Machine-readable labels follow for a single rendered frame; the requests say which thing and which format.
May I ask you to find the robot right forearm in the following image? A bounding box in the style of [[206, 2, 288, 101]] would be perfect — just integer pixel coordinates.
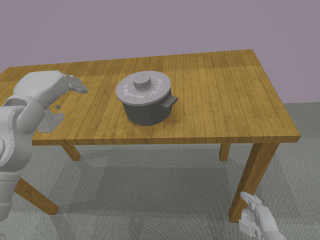
[[261, 230, 286, 240]]

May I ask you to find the lid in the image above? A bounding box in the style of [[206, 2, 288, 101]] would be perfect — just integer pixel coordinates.
[[115, 70, 171, 106]]

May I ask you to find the robot left hand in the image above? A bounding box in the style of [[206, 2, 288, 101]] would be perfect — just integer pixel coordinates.
[[13, 70, 89, 133]]

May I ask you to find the table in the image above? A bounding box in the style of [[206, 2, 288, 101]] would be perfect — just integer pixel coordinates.
[[0, 49, 301, 223]]

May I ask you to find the robot right hand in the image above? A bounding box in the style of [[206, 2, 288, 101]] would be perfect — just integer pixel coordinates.
[[238, 191, 279, 240]]

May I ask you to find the knob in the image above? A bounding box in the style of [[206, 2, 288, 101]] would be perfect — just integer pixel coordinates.
[[132, 73, 151, 89]]

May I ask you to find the pot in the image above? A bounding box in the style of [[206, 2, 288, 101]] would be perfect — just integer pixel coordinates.
[[122, 89, 178, 126]]

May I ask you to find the robot left forearm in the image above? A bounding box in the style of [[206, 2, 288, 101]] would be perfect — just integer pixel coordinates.
[[0, 95, 45, 222]]

